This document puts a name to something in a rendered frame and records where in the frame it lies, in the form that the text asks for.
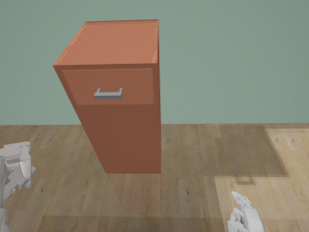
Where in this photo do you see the right robot hand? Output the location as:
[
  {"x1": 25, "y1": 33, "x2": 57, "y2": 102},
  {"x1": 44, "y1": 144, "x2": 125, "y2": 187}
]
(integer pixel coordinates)
[{"x1": 227, "y1": 191, "x2": 266, "y2": 232}]

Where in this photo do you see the robot left forearm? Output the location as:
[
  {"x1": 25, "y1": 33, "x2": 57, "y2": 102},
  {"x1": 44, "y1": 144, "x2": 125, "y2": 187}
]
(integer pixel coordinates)
[{"x1": 0, "y1": 208, "x2": 11, "y2": 232}]

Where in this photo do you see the cabinet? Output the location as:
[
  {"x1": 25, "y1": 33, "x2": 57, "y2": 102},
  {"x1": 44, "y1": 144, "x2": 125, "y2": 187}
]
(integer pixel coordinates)
[{"x1": 52, "y1": 19, "x2": 161, "y2": 174}]

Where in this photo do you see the left robot hand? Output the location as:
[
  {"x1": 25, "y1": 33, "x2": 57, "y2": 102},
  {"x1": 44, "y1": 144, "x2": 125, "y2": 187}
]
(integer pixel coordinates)
[{"x1": 0, "y1": 141, "x2": 36, "y2": 208}]

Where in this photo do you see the handle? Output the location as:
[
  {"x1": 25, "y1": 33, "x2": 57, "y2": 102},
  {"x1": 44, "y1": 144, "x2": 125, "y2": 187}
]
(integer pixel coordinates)
[{"x1": 94, "y1": 87, "x2": 123, "y2": 100}]

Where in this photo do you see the drawer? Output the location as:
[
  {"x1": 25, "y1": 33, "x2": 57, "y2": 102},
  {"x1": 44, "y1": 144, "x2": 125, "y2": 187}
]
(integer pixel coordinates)
[{"x1": 62, "y1": 68, "x2": 154, "y2": 104}]

